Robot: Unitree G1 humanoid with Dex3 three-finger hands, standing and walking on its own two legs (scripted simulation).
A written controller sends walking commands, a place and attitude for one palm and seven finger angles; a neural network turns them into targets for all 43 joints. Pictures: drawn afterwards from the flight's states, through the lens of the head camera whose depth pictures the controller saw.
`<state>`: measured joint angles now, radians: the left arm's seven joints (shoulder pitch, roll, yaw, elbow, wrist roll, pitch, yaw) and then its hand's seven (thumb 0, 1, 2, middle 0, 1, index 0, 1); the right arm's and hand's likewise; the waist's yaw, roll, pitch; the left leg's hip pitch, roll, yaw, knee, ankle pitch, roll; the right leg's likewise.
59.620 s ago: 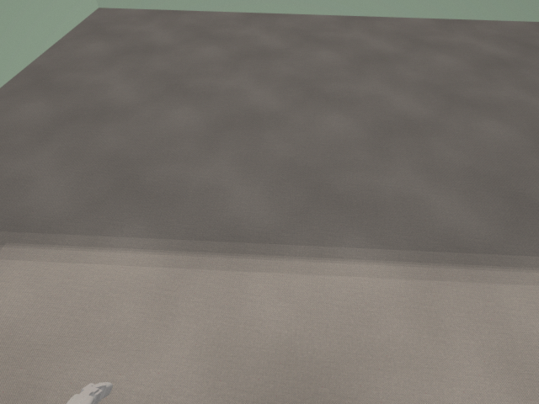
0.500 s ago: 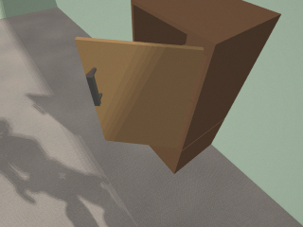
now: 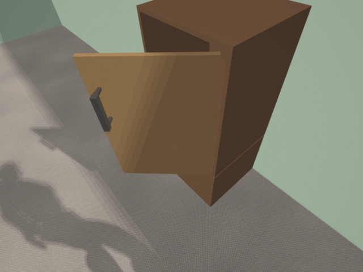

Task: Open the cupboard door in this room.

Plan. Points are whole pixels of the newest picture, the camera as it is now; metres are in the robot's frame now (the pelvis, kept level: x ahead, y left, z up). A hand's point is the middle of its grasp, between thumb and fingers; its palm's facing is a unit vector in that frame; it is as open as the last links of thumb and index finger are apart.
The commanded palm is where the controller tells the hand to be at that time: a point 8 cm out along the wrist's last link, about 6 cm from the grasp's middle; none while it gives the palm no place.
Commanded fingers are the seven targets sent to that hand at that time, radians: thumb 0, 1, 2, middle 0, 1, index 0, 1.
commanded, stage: look again from close up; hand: left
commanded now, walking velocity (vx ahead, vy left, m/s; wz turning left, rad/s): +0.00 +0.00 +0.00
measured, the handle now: (103, 110) +0.57 +0.29 +0.02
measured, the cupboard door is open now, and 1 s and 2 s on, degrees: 46 46 46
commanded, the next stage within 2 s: shuffle to correct the standing spot in 0.12 s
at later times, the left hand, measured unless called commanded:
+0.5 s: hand out of the picture +0.00 +0.17 -0.18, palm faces +0.06 -0.98 -0.21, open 7.3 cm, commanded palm none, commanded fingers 0.00 0.90 0.90 -0.20 -0.30 -0.20 -0.30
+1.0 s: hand out of the picture +0.03 +0.25 -0.16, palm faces +0.06 -0.96 -0.29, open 7.3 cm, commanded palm none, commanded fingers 0.00 0.90 0.90 -0.20 -0.30 -0.20 -0.30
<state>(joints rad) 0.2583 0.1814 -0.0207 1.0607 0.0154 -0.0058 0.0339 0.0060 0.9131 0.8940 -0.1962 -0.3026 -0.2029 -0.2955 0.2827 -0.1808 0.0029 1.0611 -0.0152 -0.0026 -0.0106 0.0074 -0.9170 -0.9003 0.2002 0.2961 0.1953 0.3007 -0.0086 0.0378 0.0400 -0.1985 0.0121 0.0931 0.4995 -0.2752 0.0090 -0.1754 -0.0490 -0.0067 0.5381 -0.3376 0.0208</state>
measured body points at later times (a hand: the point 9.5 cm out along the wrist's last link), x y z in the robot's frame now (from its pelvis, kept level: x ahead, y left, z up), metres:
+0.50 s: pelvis +0.01 -0.01 +0.00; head +0.04 -0.01 +0.45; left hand +0.00 +0.22 -0.16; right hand +0.04 -0.25 -0.16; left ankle +0.00 +0.11 -0.73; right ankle -0.03 -0.13 -0.74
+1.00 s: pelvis +0.02 +0.05 +0.00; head +0.06 +0.03 +0.45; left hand +0.03 +0.30 -0.14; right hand +0.11 -0.19 -0.15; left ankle +0.03 +0.21 -0.68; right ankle -0.01 -0.09 -0.74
